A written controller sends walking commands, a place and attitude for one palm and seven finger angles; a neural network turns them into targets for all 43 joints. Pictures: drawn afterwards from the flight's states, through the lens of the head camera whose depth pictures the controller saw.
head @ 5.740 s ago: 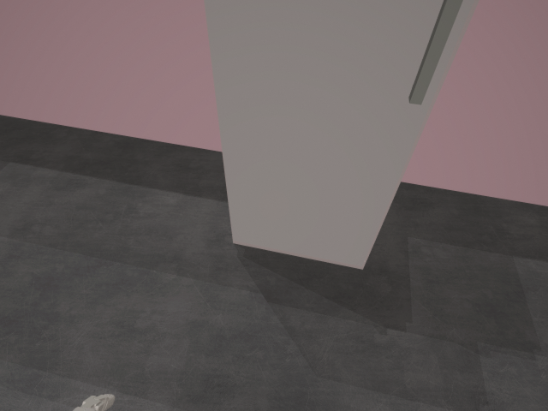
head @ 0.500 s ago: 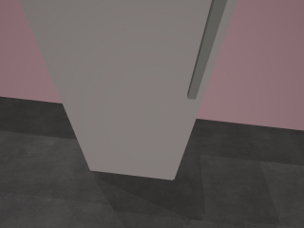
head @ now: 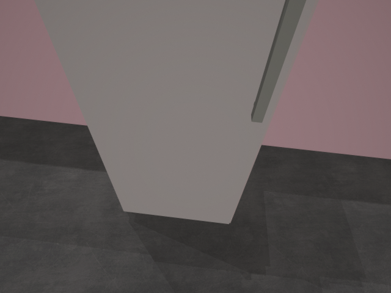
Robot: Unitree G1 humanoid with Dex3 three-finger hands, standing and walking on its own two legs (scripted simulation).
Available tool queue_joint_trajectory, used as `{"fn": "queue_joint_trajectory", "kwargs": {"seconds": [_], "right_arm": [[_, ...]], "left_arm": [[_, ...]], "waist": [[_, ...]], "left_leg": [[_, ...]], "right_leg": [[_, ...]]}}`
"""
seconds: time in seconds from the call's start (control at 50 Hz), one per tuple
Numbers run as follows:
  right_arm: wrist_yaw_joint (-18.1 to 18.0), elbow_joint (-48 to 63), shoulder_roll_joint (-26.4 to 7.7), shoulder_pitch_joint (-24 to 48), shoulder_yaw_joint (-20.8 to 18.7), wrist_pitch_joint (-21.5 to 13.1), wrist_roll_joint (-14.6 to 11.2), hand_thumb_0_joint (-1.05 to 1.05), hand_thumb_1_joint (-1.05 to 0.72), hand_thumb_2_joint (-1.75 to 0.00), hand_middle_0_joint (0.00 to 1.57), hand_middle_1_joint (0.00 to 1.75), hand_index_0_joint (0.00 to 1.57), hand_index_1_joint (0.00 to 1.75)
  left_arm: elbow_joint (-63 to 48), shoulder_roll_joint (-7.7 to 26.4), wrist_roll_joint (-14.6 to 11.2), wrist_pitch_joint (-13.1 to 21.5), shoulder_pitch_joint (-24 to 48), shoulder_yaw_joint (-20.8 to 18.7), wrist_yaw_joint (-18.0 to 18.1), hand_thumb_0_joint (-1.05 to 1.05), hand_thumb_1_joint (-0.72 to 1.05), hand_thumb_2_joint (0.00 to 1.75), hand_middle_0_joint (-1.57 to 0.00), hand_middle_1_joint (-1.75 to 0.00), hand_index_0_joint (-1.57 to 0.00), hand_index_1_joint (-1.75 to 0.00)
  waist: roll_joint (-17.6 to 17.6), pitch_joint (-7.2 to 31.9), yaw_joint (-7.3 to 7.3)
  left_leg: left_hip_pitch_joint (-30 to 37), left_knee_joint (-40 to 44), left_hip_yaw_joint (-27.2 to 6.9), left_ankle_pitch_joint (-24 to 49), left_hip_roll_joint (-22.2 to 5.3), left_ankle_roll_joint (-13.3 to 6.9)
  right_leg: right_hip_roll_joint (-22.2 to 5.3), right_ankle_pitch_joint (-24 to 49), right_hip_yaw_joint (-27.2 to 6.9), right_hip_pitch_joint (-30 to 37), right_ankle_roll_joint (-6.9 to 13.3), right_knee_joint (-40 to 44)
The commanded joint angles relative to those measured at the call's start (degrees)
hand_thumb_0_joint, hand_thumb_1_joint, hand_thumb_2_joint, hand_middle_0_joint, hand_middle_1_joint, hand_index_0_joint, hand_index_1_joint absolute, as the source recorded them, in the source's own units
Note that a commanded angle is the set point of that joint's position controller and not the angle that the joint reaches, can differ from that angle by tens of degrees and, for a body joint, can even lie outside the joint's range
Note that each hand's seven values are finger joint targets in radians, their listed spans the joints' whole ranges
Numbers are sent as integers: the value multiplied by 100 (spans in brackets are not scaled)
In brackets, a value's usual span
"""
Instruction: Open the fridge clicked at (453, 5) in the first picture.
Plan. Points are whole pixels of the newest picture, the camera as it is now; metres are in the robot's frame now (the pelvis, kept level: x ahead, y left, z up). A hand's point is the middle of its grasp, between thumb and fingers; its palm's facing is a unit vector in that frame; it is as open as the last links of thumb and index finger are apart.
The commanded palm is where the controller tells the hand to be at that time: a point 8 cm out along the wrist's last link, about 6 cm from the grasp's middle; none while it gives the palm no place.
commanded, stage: raise the hand to about handle height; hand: right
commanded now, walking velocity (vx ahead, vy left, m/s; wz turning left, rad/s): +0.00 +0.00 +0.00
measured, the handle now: (277, 45) +0.52 -0.12 +0.26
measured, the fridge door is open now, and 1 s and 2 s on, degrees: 0 0 0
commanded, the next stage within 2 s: none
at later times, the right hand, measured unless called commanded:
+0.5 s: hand out of the picture +0.12 -0.20 -0.01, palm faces +0.24 +0.97 -0.04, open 8.9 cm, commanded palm +0.12 -0.25 +0.03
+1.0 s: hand (379, 246) +0.19 -0.25 +0.12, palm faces +0.18 +0.98 -0.09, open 11.9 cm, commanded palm +0.16 -0.29 +0.13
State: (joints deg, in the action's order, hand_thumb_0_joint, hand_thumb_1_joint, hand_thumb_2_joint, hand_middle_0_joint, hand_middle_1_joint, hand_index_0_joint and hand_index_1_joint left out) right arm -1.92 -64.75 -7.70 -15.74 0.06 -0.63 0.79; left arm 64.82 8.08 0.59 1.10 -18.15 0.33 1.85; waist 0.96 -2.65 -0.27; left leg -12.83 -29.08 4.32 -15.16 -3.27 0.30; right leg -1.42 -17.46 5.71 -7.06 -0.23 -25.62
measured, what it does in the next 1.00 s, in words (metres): stands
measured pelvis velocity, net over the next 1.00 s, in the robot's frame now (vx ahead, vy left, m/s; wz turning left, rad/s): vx -0.02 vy -0.01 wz -0.04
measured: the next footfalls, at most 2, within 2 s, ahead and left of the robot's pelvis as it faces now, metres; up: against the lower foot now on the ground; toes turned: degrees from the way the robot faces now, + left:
none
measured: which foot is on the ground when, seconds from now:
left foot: down 0.00-1.00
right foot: down 0.00-1.00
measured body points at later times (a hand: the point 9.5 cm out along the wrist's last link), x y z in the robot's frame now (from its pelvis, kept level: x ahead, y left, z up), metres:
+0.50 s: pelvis -0.02 +0.02 -0.04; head +0.00 +0.01 +0.41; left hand +0.23 +0.27 -0.04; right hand +0.10 -0.25 -0.01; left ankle +0.00 +0.12 -0.74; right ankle -0.04 -0.12 -0.74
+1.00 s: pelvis -0.02 -0.01 -0.01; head -0.02 +0.01 +0.44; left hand +0.13 +0.23 -0.10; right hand +0.17 -0.30 +0.13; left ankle +0.00 +0.12 -0.74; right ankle -0.04 -0.12 -0.74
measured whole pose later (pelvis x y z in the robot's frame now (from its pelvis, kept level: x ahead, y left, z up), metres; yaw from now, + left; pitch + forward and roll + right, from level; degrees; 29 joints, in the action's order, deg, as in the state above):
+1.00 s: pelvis -0.02 -0.01 -0.01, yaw -2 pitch +1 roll +1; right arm 15.8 9.1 -16.9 -16.0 -20.7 -6.8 -20.0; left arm 36.5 16.0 -3.3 17.7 -19.5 2.0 4.2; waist 2.7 2.1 -2.6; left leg -19.5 -35.7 6.7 -16.8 -3.6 0.5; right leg -2.0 -21.1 2.8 -17.4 0.2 -37.7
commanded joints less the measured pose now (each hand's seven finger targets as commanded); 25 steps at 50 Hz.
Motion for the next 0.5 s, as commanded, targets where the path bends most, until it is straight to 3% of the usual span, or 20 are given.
{"fn": "queue_joint_trajectory", "kwargs": {"seconds": [0.0, 0.02, 0.04, 0.06, 0.08, 0.1, 0.12, 0.14, 0.16, 0.2, 0.22, 0.24, 0.26, 0.28, 0.34, 0.36, 0.38, 0.42, 0.44, 0.48], "right_arm": [[-251, -50, -768, -770, -94, -139, 23, 0, -90, -90, 20, 30, 20, 30], [-188, 8992, -1772, 3567, -408, -1409, -1132, 0, -88, -89, 20, 32, 20, 32], [-562, 8576, -2282, 2652, -1024, -1206, -840, 0, -85, -88, 20, 33, 20, 33], [-712, 7241, -1078, 975, -334, -869, -670, 0, -83, -87, 21, 34, 21, 34], [-774, 5995, 63, -703, 287, -209, -763, 0, -81, -86, 21, 36, 21, 36], [-654, 7180, 114, -182, 372, -180, -1031, 0, -78, -85, 21, 37, 21, 37], [-568, 7669, -228, 33, 155, -459, -981, 0, -76, -84, 21, 39, 21, 39], [-482, 7537, -341, -53, 7, -743, -921, 0, -74, -83, 21, 40, 21, 40], [-360, 7052, -350, -550, -269, -995, -921, 0, -71, -82, 21, 42, 21, 42], [203, 5714, -13, -2128, -528, -1581, -1142, 0, -67, -80, 22, 45, 22, 45], [577, 5579, -126, -2538, -799, -1979, -1324, 0, -64, -79, 22, 47, 22, 47], [1050, 5345, -426, -3023, -1293, -2276, -1491, 0, -62, -78, 22, 48, 22, 48], [1518, 5573, -571, -2816, -1382, -2575, -1654, 0, -60, -77, 22, 50, 22, 50], [1749, 5590, -950, -2687, -1748, -2651, -1683, 0, -57, -76, 22, 51, 22, 51], [1849, 6832, -1312, -2116, -1901, -2313, -1641, 0, -50, -73, 23, 55, 23, 55], [1785, 7410, -1189, -1765, -1743, -2263, -1689, 0, -48, -72, 23, 57, 23, 57], [1648, 7868, -1280, -1360, -1857, -2339, -1713, 0, -46, -71, 23, 58, 23, 58], [1330, 8906, -1339, -672, -1897, -2752, -1665, 0, -41, -69, 24, 62, 24, 62], [1243, 9443, -1365, 13, -1712, -3003, -1689, 0, -39, -68, 24, 63, 24, 63], [1266, 9361, -1022, 141, -1272, -3409, -1638, 0, -34, -66, 24, 66, 24, 66]], "left_arm": [[-504, 760, -44, 96, 218, -150, -38, 0, 90, 90, -20, -30, -20, -30], [-2517, 1677, -347, 1051, 236, -194, 211, 0, 90, 90, -20, -30, -20, -30], [-2204, 1066, -329, 1488, 855, -2, 410, 0, 90, 90, -20, -30, -20, -30], [-2039, 1114, -204, 1694, 523, -155, 391, 0, 90, 90, -20, -30, -20, -30], [-1946, 824, -399, 1752, 558, -156, 334, 0, 90, 90, -20, -30, -20, -30], [-2342, 1075, -465, 1829, 575, -187, 313, 0, 90, 90, -20, -30, -20, -30], [-2533, 1215, -389, 1938, 675, -270, 350, 0, 90, 90, -20, -30, -20, -30], [-2745, 1245, -332, 2026, 698, -317, 345, 0, 90, 90, -20, -30, -20, -30], [-2820, 1237, -233, 2040, 623, -385, 308, 0, 90, 90, -20, -30, -20, -30], [-3055, 1184, -170, 1969, 847, -474, 155, 0, 90, 90, -20, -30, -20, -30], [-3181, 1210, -157, 1895, 921, -526, 64, 0, 90, 90, -20, -30, -20, -30], [-3368, 1266, -195, 1774, 964, -615, -66, 0, 90, 90, -20, -30, -20, -30], [-3661, 1350, -180, 1690, 1127, -615, -149, 0, 90, 90, -20, -30, -20, -30], [-3883, 1404, -204, 1607, 1302, -655, -143, 0, 90, 90, -20, -30, -20, -30], [-4337, 1317, -231, 1331, 1395, -606, -128, 0, 90, 90, -20, -30, -20, -30], [-4520, 1267, -239, 1293, 1431, -551, -92, 0, 90, 90, -20, -30, -20, -30], [-4566, 1195, -235, 1300, 1256, -528, -58, 0, 90, 90, -20, -30, -20, -30], [-4507, 1082, -169, 1395, 871, -500, -15, 0, 90, 90, -20, -30, -20, -30], [-4418, 1128, -101, 1433, 694, -435, 3, 0, 90, 90, -20, -30, -20, -30], [-4119, 1136, -149, 1561, 579, -394, 66, 0, 90, 90, -20, -30, -20, -30]], "waist": [[-803, -151, -159], [730, 2793, 464], [1347, 2085, 147], [1256, 2064, 115], [609, 1094, 132], [363, 701, 149], [127, 756, 231], [-405, 454, 300], [-1069, 425, 169], [-2176, -141, -198], [-2417, -56, -319], [-2037, 64, -528], [-1847, 259, -455], [-1522, 457, -473], [6, 907, -624], [313, 1043, -526], [487, 1298, -431], [907, 1788, -227], [681, 1766, 27], [602, 1641, 234]], "left_leg": [[198, 321, -721, 3450, -649, -145], [817, -68, -431, 2571, -68, -213], [525, -167, -505, 1453, 174, -246], [337, -217, -70, 744, 178, -238], [-108, -46, -3, 547, 153, -161], [-164, 10, 66, 595, 123, -110], [-325, 137, 38, 410, 120, -80], [-511, 161, 46, 145, 133, -74], [-753, 125, 71, -176, 166, -48], [-1173, -182, 84, -552, 189, -13], [-1089, -323, -43, -475, 166, 1], [-785, -528, -177, -16, 125, -88], [-609, -676, -248, 406, 49, -97], [-534, -754, -387, 647, -5, -108], [-490, -896, -502, 663, -23, -162], [-559, -896, -492, 540, 1, -163], [-591, -929, -468, 566, 39, -152], [-671, -1121, -348, 1110, 157, -136], [-867, -1186, -341, 1134, 224, -106], [-1217, -1156, -295, 836, 288, -135]], "right_leg": [[-652, 1620, -279, -792, 15, -635], [50, 2083, -421, 603, 155, 81], [-39, 2078, -184, 675, 123, 128], [-101, 2085, -295, 238, 47, 184], [-154, 1606, -436, -270, 50, 192], [-124, 1307, -561, -476, 53, 157], [-56, 1036, -506, -460, 70, -27], [53, 864, -513, -747, 86, -210], [101, 745, -488, -1075, 95, -394], [132, 350, -477, -2050, 10, -745], [175, 270, -432, -2402, -33, -942], [226, 448, -363, -2437, -91, -1095], [303, 480, -313, -2484, -113, -1280], [354, 485, -205, -2567, -91, -1460], [418, 606, -39, -2456, 13, -1527], [397, 612, -9, -2369, 44, -1523], [364, 698, -57, -2216, 62, -1552], [261, 1084, -194, -1757, 97, -1657], [229, 1058, -333, -1722, 120, -1766], [171, 895, -447, -1602, 132, -1866]]}}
